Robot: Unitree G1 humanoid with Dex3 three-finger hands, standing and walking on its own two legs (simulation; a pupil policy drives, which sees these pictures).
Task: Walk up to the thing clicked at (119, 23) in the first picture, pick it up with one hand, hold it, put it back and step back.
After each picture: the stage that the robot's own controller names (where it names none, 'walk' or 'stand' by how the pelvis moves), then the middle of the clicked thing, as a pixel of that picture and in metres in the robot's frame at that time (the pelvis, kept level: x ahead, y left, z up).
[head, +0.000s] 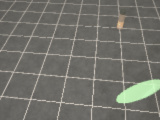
stand; (121, 19) +1.66 -0.48 -0.65
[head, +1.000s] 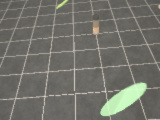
walk; (95, 25) +1.58 -0.04 -0.63
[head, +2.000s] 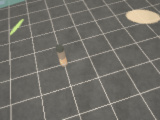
walk; (61, 56) +1.03 +0.29 -0.65
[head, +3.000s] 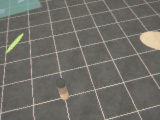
walk; (62, 89) +0.66 +0.24 -0.65
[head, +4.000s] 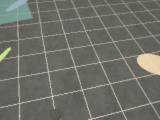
walk; out of the picture +0.45 +0.17 -0.63
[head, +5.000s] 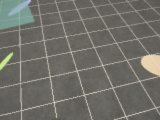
stand; out of the picture +0.39 +0.20 -0.65
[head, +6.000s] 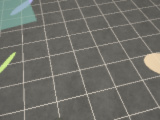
stand; out of the picture +0.39 +0.19 -0.66
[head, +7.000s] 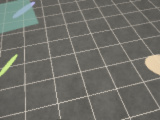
stand; out of the picture +0.39 +0.20 -0.66
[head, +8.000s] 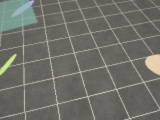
stand; out of the picture +0.37 +0.19 -0.66
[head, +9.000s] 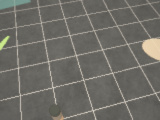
go down; (57, 114) +0.40 +0.19 -0.64
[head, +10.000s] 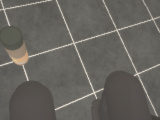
go down; (16, 49) +0.47 +0.22 -0.23
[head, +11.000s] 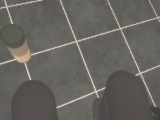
close in; (18, 47) +0.48 +0.21 -0.23
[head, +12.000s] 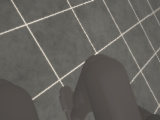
close in; out of the picture +0.46 +0.25 -0.16
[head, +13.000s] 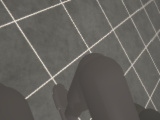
close; out of the picture +0.45 +0.26 -0.16
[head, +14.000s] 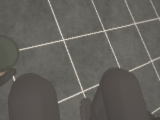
lift; out of the picture +0.35 +0.24 -0.08
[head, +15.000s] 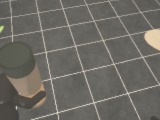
lift; (27, 81) +0.32 +0.17 +0.08
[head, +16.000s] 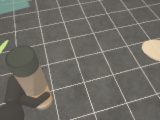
hold; (34, 82) +0.32 +0.16 +0.05
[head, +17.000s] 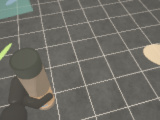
hold; (37, 84) +0.32 +0.16 +0.06
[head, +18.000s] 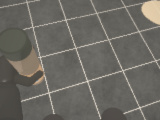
crouch; (26, 62) +0.40 +0.17 +0.00
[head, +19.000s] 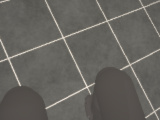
lower; out of the picture +0.51 +0.23 -0.04
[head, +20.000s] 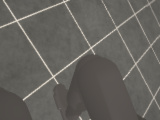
lower; out of the picture +0.48 +0.27 -0.15
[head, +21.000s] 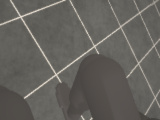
lower; out of the picture +0.47 +0.28 -0.16
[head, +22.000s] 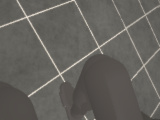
lower; out of the picture +0.45 +0.26 -0.16
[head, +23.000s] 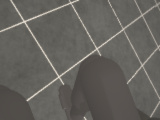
lower; out of the picture +0.47 +0.27 -0.14
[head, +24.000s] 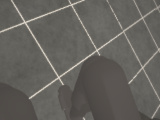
open; out of the picture +0.46 +0.23 -0.17
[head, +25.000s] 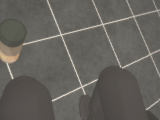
stand; (10, 45) +0.44 +0.20 -0.20
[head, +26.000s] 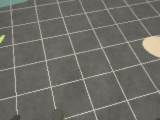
stand; out of the picture +0.37 +0.15 -0.56
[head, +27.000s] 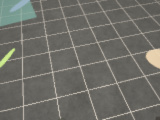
stand; out of the picture +0.38 +0.15 -0.60
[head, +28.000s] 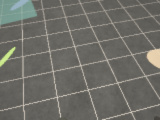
stand; out of the picture +0.37 +0.15 -0.60
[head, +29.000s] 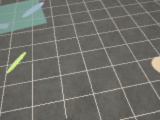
stand; out of the picture +0.40 +0.15 -0.65
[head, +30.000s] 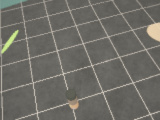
walk; (72, 99) +0.49 +0.13 -0.63
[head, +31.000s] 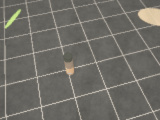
walk; (69, 64) +0.78 +0.12 -0.63
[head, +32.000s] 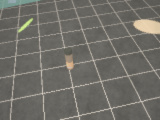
stand; (69, 59) +1.04 +0.17 -0.64
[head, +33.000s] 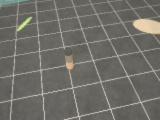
stand; (69, 59) +1.02 +0.15 -0.66
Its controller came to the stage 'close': yes
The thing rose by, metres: 0.71
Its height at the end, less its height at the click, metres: +0.00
